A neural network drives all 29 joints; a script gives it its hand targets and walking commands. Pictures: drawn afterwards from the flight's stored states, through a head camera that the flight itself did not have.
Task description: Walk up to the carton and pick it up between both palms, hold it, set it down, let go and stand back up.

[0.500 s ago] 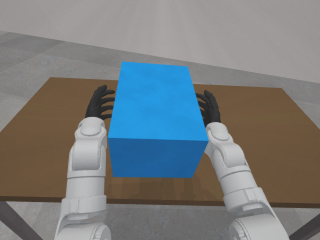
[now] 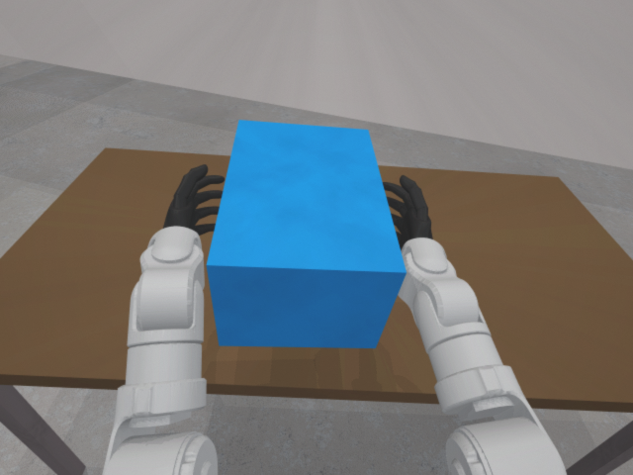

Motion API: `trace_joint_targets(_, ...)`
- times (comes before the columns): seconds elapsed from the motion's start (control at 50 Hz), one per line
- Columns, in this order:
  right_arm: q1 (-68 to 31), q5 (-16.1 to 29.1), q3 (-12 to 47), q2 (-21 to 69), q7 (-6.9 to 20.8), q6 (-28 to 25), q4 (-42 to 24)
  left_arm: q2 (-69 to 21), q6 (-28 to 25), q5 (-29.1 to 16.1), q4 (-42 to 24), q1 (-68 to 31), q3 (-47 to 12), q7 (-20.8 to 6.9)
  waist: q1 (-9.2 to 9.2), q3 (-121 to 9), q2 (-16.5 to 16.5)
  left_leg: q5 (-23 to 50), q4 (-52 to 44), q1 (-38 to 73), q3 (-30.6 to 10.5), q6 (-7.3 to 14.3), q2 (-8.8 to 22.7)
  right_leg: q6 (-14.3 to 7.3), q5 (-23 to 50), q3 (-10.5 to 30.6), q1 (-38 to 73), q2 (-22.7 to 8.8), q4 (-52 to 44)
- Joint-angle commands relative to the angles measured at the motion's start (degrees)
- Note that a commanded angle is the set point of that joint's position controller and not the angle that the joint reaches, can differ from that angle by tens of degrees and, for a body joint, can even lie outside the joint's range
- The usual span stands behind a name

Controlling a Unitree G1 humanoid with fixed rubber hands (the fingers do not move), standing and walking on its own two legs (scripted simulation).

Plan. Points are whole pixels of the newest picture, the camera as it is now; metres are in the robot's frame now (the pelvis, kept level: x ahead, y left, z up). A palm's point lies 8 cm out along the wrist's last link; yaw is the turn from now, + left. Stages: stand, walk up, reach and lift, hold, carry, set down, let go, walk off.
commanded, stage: hold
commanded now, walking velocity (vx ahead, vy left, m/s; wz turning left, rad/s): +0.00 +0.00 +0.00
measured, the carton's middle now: (302, 225) +0.39 +0.01 +0.16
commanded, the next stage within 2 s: none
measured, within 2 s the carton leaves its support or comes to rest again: neither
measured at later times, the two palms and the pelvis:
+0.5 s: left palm (185, 225) +0.36 +0.14 +0.19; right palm (413, 234) +0.36 -0.13 +0.18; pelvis +0.01 +0.01 +0.00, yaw -1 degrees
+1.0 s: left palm (193, 223) +0.37 +0.14 +0.19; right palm (417, 233) +0.36 -0.14 +0.17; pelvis +0.01 +0.00 +0.00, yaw +0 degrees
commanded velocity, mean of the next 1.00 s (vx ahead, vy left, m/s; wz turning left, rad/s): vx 0.00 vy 0.00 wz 0.00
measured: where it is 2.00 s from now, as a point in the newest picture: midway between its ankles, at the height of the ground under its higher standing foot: outside the picture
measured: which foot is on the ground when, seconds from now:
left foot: down 0.00-1.00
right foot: down 0.00-1.00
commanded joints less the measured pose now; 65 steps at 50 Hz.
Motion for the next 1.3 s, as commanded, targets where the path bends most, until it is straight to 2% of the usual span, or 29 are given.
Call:
trace_joint_targets(0.0,-49.70,2.23,20.23,33.91,7.67,-6.62,-16.96,-34.05,-6.00,-10.07,-5.97,-48.37,-31.91,-6.15,-0.64,-25.11,5.05,5.22,-1.91,6.16,5.07,0.74,-4.62,0.50,0.76,-2.74,-4.42,4.47,-2.29)
trace_joint_targets(0.04,-48.63,0.71,18.31,33.93,8.28,-6.39,-11.70,-32.59,-6.41,-8.75,-2.96,-49.66,-30.26,-5.35,-0.88,-22.18,6.34,-0.55,-3.54,4.21,5.03,0.96,-4.73,0.54,-4.69,-3.07,-6.61,4.19,-2.98)
trace_joint_targets(0.06,-52.03,0.94,18.82,34.20,8.52,-7.37,-14.91,-33.59,-6.11,-8.75,0.95,-46.88,-29.55,-5.77,1.00,-24.53,4.26,-0.79,-3.37,3.60,5.16,1.52,-4.61,0.62,-4.30,-2.59,-5.08,3.74,-3.36)
trace_joint_targets(0.1,-52.32,1.89,20.60,35.31,8.43,-7.69,-16.95,-35.39,-6.50,-9.56,-1.01,-44.60,-30.13,-5.15,0.38,-30.25,2.44,6.11,-2.07,6.96,4.92,1.50,-4.91,1.11,2.62,-3.21,-2.47,4.27,-2.50)
trace_joint_targets(0.16,-50.65,4.12,23.27,34.05,7.43,-7.64,-17.75,-36.38,-6.59,-11.01,-0.29,-42.50,-31.88,-4.86,-1.16,-33.91,5.23,14.50,0.72,11.00,4.58,0.57,-5.45,1.42,10.83,-2.81,-1.09,4.50,-1.47)
trace_joint_targets(0.2,-50.53,4.15,22.99,32.78,7.60,-7.20,-17.56,-35.45,-5.82,-9.34,-0.98,-40.60,-30.54,-4.79,0.24,-31.82,4.78,15.87,1.12,10.83,4.62,0.44,-5.00,1.18,10.84,-3.11,-1.97,5.10,-1.83)
trace_joint_targets(0.28,-45.84,2.44,22.66,32.46,6.91,-5.54,-11.89,-33.63,-4.57,-6.72,2.32,-38.45,-25.87,-5.79,-0.32,-26.08,0.38,9.80,-1.38,8.86,4.93,1.98,-5.08,2.16,7.57,-2.93,-1.94,4.64,-2.51)
trace_joint_targets(0.3,-47.12,2.98,22.79,32.86,7.21,-5.91,-14.53,-33.38,-4.73,-6.09,-0.80,-38.71,-25.73,-6.01,1.59,-25.57,1.49,10.56,-1.25,7.65,4.79,1.96,-4.77,1.95,8.36,-2.65,-0.03,4.71,-2.66)
trace_joint_targets(0.36,-45.30,4.67,21.55,33.23,6.89,-5.75,-13.85,-34.84,-4.81,-7.70,-1.95,-40.78,-27.96,-6.16,-0.85,-24.96,3.87,11.99,-0.71,7.90,4.63,0.48,-5.34,1.66,9.76,-2.66,0.55,4.70,-2.43)
trace_joint_targets(0.38,-46.56,4.97,21.96,33.81,7.39,-6.66,-15.81,-35.34,-5.23,-7.20,-3.51,-41.06,-28.53,-5.82,0.43,-25.17,4.95,12.76,-0.67,8.19,4.77,0.40,-5.19,1.50,9.64,-2.96,-0.49,5.22,-2.14)
trace_joint_targets(0.42,-49.08,4.80,21.76,33.49,7.50,-6.78,-17.18,-37.08,-5.09,-8.43,-4.10,-41.74,-30.26,-5.61,-1.49,-25.69,4.42,14.08,-0.19,8.53,4.45,-0.44,-4.57,0.70,9.53,-3.42,-0.96,5.24,-2.38)
trace_joint_targets(0.44,-49.32,4.28,20.98,32.52,7.43,-6.25,-14.35,-35.12,-5.08,-7.18,-0.86,-42.99,-29.09,-5.67,0.47,-20.65,6.28,10.80,-1.38,6.22,4.82,-0.07,-5.33,0.89,5.12,-3.11,-2.89,5.06,-2.48)
trace_joint_targets(0.5,-47.30,4.61,21.28,32.27,7.88,-6.64,-14.74,-36.35,-4.99,-9.22,-5.00,-42.91,-33.31,-5.02,-1.94,-23.99,7.29,14.43,0.01,8.43,4.23,-1.28,-4.69,0.44,7.62,-3.21,-2.43,5.31,-2.08)
trace_joint_targets(0.58,-47.26,5.15,23.23,33.42,7.53,-6.07,-16.29,-35.70,-5.20,-8.04,-4.58,-39.79,-30.84,-5.32,-0.05,-25.09,4.05,15.31,0.25,9.76,4.33,-0.08,-4.88,1.19,10.79,-2.78,-1.97,4.88,-1.72)
trace_joint_targets(0.6,-45.00,4.70,22.71,31.60,7.08,-5.98,-16.68,-36.74,-4.84,-9.16,-4.83,-38.36,-32.22,-5.33,-2.14,-24.85,4.29,15.59,0.22,9.90,3.55,-0.24,-4.50,1.20,11.04,-3.39,-1.79,5.18,-2.17)
trace_joint_targets(0.64,-47.04,4.31,23.53,33.19,6.67,-5.57,-16.87,-34.59,-4.87,-7.96,-1.88,-38.55,-29.22,-5.72,0.13,-22.53,1.14,12.04,-0.79,7.68,4.64,0.67,-4.87,1.58,9.97,-2.54,-1.11,4.78,-3.03)
trace_joint_targets(0.7,-46.26,3.84,22.24,33.96,6.96,-5.81,-16.13,-33.94,-4.92,-8.44,-5.19,-40.96,-29.49,-6.59,-0.77,-24.66,2.33,12.09,-1.34,8.16,4.83,0.46,-5.29,1.75,9.96,-2.65,-0.48,4.58,-2.55)
trace_joint_targets(0.72,-44.99,4.93,24.12,33.85,6.55,-5.75,-18.48,-34.55,-4.65,-8.23,-5.17,-37.28,-30.17,-6.23,0.48,-27.01,3.81,14.20,-0.91,8.19,4.77,0.40,-5.50,1.94,12.29,-2.42,1.37,4.77,-1.94)
trace_joint_targets(0.8,-48.32,5.10,24.66,35.14,5.92,-5.83,-20.60,-35.26,-6.02,-10.23,-5.66,-42.66,-32.66,-5.55,-1.96,-30.47,3.90,13.53,0.85,8.78,4.10,0.38,-5.94,2.44,13.93,-2.19,0.74,4.47,-1.39)
trace_joint_targets(0.86,-49.03,6.33,27.66,35.86,5.83,-6.22,-25.57,-34.68,-7.04,-11.32,-7.27,-40.18,-32.96,-4.77,0.85,-32.52,1.86,16.29,1.31,8.58,3.89,0.74,-5.88,2.47,18.58,-1.90,1.92,4.74,-0.30)
trace_joint_targets(0.96,-44.03,4.76,25.07,35.43,6.24,-4.13,-17.07,-33.22,-6.00,-8.92,-5.85,-40.73,-29.82,-5.43,1.11,-26.82,3.27,12.54,-0.51,7.89,4.09,0.90,-5.12,2.03,11.17,-1.74,-0.58,4.93,-1.39)
trace_joint_targets(0.98,-41.64,4.82,25.24,34.87,6.27,-4.36,-17.00,-33.20,-5.40,-8.52,-6.06,-38.91,-30.35,-5.77,-0.40,-27.60,3.92,13.15,-0.37,7.70,4.59,0.32,-5.25,2.15,12.65,-1.72,0.45,4.73,-1.34)
trace_joint_targets(1.04,-40.42,6.23,26.94,32.87,5.49,-4.02,-18.61,-32.28,-3.90,-7.41,-6.25,-32.78,-28.89,-6.44,0.91,-26.29,2.53,18.94,0.83,9.33,4.52,-0.05,-5.45,2.62,21.62,-2.01,4.51,4.81,-0.76)
trace_joint_targets(1.06,-36.52,5.68,25.60,32.12,4.95,-3.49,-17.51,-33.24,-3.35,-7.39,-6.82,-31.23,-29.29,-6.95,-1.54,-22.36,3.16,18.50,0.58,8.92,4.25,-0.03,-5.37,2.50,22.24,-2.24,3.61,4.82,-0.48)
trace_joint_targets(1.16,-44.70,5.53,25.35,34.24,5.21,-4.46,-21.76,-30.99,-3.44,-7.57,-6.93,-36.98,-28.80,-7.82,0.73,-21.46,1.26,12.65,-1.48,6.73,5.26,1.01,-5.98,2.74,14.95,-2.10,2.13,4.55,-1.91)
trace_joint_targets(1.22,-44.92,5.03,24.91,33.61,5.98,-5.06,-19.22,-32.08,-4.72,-8.39,-8.43,-41.83,-30.71,-6.62,-1.18,-24.02,3.15,13.57,-0.55,8.97,4.91,0.04,-5.31,2.10,13.71,-2.98,-0.39,4.81,-0.96)
trace_joint_targets(1.24,-47.00,6.25,26.17,34.04,6.01,-5.67,-24.03,-33.84,-4.57,-9.05,-8.53,-37.74,-31.57,-6.27,0.97,-25.15,3.39,16.30,-0.13,9.25,4.57,0.00,-5.33,2.04,14.31,-2.53,0.53,5.20,-1.34)
trace_joint_targets(1.26,-43.32,4.68,23.35,33.15,5.96,-4.83,-19.08,-33.14,-4.85,-9.57,-7.41,-40.34,-31.94,-6.25,-2.03,-20.96,3.97,13.65,-0.70,8.81,4.04,-0.01,-5.18,1.72,11.03,-2.73,-2.06,4.99,-1.85)
trace_joint_targets(1.28,-46.52,4.82,23.58,33.37,6.13,-5.46,-18.96,-33.63,-4.98,-8.87,-8.01,-42.47,-31.90,-6.11,-1.20,-21.94,4.98,13.10,-0.74,8.96,4.67,-0.33,-4.92,1.44,9.68,-3.26,-2.31,4.66,-1.99)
